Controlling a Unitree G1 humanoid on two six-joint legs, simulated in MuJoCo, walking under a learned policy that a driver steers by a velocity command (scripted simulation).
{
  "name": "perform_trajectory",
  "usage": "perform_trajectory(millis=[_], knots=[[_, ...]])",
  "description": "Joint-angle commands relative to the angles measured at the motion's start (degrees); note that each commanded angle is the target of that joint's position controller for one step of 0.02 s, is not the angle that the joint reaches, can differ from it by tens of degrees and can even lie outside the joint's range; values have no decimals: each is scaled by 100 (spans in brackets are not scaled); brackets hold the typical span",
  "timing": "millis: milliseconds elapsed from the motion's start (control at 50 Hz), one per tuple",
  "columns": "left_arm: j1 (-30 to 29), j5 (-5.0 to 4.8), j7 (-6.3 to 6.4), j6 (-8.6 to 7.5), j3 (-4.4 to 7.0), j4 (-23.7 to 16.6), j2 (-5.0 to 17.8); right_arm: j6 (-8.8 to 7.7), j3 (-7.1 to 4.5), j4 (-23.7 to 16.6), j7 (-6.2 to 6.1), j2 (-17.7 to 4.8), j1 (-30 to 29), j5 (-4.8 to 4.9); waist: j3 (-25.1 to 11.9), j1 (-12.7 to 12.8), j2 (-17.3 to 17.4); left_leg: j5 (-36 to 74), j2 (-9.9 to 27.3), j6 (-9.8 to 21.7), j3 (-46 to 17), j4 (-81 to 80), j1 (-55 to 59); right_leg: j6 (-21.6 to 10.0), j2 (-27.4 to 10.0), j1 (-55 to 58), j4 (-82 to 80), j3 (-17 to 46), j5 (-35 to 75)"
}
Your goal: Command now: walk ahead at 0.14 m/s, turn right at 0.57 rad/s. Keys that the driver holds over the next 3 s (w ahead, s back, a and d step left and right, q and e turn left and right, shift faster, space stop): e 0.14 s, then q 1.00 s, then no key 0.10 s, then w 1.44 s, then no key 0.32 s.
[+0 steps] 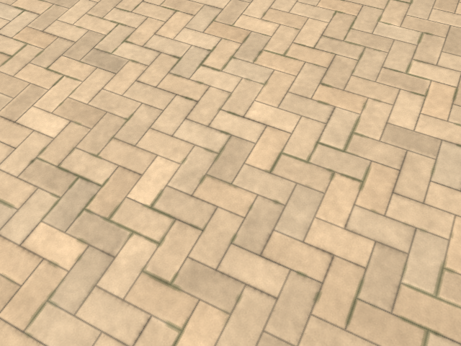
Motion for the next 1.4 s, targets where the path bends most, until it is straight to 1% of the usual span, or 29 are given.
perform_trajectory(millis=[20,140,200,240,260,280,300,320,360,400,460,600,700,720,740,760,780,820,960,1100,1160,1180,1200,1220,1240,1280,1300,1340,1400], knots=[[378,-1,72,37,175,-332,861,65,-74,-332,-13,-475,189,36,-883,-47,-582,343,-204,-30,202,-232,169,-307,-1483,662,80,1089,4646],[545,96,138,176,228,-493,987,43,-19,-612,-61,-632,-292,112,-687,113,-637,-119,-422,112,-28,-939,117,-456,-1683,1167,482,1808,4552],[338,133,150,195,173,-556,867,-12,10,-470,-79,-639,139,125,-705,-7,-678,-241,-493,343,90,-1720,948,-338,-1658,1060,748,1687,4616],[81,28,159,161,96,-568,766,-68,25,-283,-90,-559,658,76,-747,-333,-585,622,-567,547,245,-3058,2308,-6,-1392,582,1127,1503,4290],[97,-19,159,95,0,-589,578,-136,30,-219,-106,-608,872,32,-975,-413,-258,2090,-89,725,-328,-3597,3232,252,-1121,221,1524,1356,3396],[621,18,169,80,-83,-595,321,-158,45,-303,-115,-911,929,38,-1386,-153,854,5129,1315,1279,-1811,-3391,3970,487,-490,-242,2450,787,-15],[1084,25,204,263,-9,-338,523,-72,128,-197,-84,-740,920,145,-1671,-23,1140,5399,1851,2104,-2602,-3442,3561,581,-146,-245,2771,415,-2776],[803,136,214,353,0,-277,719,-44,170,-227,-15,-611,691,132,-1098,6,672,4323,1605,2155,-2654,-3666,3161,607,-340,-533,3038,390,-2740],[116,145,173,425,13,-388,767,50,88,-261,33,-831,396,104,-630,-3,398,2505,879,1631,-2046,-3880,2762,717,-426,-782,3120,224,-2205],[-9,108,119,462,-10,-408,752,131,-55,-237,18,-1119,449,112,-562,-9,630,1840,503,1408,-1802,-4026,2687,833,-417,-918,3241,69,-1862],[-259,76,131,450,-49,-488,650,166,-140,-198,46,-1096,647,155,-734,-108,513,1279,355,1411,-1830,-4067,2848,948,-433,-1148,3209,3,-1708],[-627,13,209,368,-117,-706,583,291,-319,-187,106,-1129,790,65,-846,-316,687,26,265,1454,-2396,-4253,2618,893,-436,-967,2341,14,-1601],[207,-25,289,238,-125,-581,614,431,-393,-320,164,-1133,322,114,-771,71,749,-731,-126,876,-2525,-4214,1685,533,-291,555,122,-90,-787],[267,34,346,209,-56,-598,908,421,-358,-384,154,-984,356,162,-641,46,323,-1337,-517,523,-2211,-3815,1189,396,-778,902,-659,411,-1051],[56,115,379,210,73,-789,1532,392,-292,-500,146,-638,577,258,-767,-139,-1115,-1794,-1272,255,-1193,-2260,548,-72,-2368,1029,-1277,2238,-2108],[-751,193,343,217,83,-1003,1619,361,-374,-374,75,-947,586,87,-244,-244,-1157,-1643,-1466,210,-431,-920,307,-447,-3018,-136,-1511,2691,-1862],[-865,206,306,198,-19,-1055,1192,357,-437,-325,86,-1188,584,17,-226,-396,-681,-1394,-1079,223,-471,-58,852,-541,-2845,-678,-1255,2173,-1051],[-1234,126,267,145,-143,-1172,754,413,-425,-125,163,-1028,1015,-13,-257,-691,-665,-865,-1046,233,-335,856,950,-242,-2116,-601,-914,1024,105],[-60,114,250,140,-34,-1011,991,535,-280,-407,343,-847,370,71,-495,10,-949,-1100,-724,-96,78,233,246,-476,-2303,1335,-227,402,2437],[-261,154,94,155,82,-1054,1181,549,-185,-704,387,-725,193,187,-671,-2,-1230,-1360,-648,188,651,-1284,1604,-383,-2484,814,155,-159,2797],[-371,90,59,190,122,-1037,1242,485,-171,-725,357,-678,407,171,-763,-191,-1164,-790,-730,394,767,-2503,2324,-154,-2473,528,639,-335,2482],[-355,53,57,213,117,-994,1208,419,-164,-669,306,-692,601,101,-803,-362,-896,69,-750,477,646,-3440,2901,119,-2341,149,1045,-531,1945],[-161,70,38,236,59,-1005,971,322,-240,-639,234,-1070,818,-9,-966,-414,89,486,21,637,-531,-4093,3793,497,-1984,-759,2094,-908,649],[-236,121,40,276,-119,-1371,371,250,-376,-805,208,-1860,775,70,-827,-275,1474,3114,1773,1356,-2612,-3993,4077,886,-984,-2272,3035,-1185,-2560],[-530,136,124,386,-73,-1314,697,232,-378,-613,164,-1648,1296,146,-1064,-708,775,3576,1834,1973,-2186,-3743,3700,873,-1124,-1901,3717,-379,-2646],[-471,85,21,391,-22,-1181,840,265,-184,-547,132,-1043,825,112,-520,-351,529,972,1031,1713,-1490,-4215,3428,797,-1274,-2115,3800,-226,-1784],[-495,150,-55,357,20,-1125,941,276,-122,-570,106,-886,609,94,-348,-299,657,-223,713,1484,-1380,-4507,3425,793,-1304,-2200,3618,-276,-1364],[-348,240,-203,320,38,-962,951,213,-70,-465,97,-818,782,96,-280,-317,669,-662,517,1415,-1318,-4819,3549,825,-1234,-2240,3614,-384,-817],[-417,206,-280,246,20,-876,788,14,-103,-260,137,-969,1112,92,-191,-332,351,-557,583,1441,-1292,-4974,3805,845,-1236,-2497,3403,-386,-443]])
Next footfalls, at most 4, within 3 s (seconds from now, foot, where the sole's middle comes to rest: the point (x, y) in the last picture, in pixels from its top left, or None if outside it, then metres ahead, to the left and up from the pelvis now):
0.26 left None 0.19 0.12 -0.78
0.72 right None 0.11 -0.06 -0.78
1.20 left None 0.03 0.14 -0.78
1.78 right None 0.35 0.05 -0.78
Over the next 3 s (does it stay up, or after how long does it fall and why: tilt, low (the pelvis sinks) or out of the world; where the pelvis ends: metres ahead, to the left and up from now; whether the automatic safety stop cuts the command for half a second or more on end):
stays up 0.76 0.33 -0.01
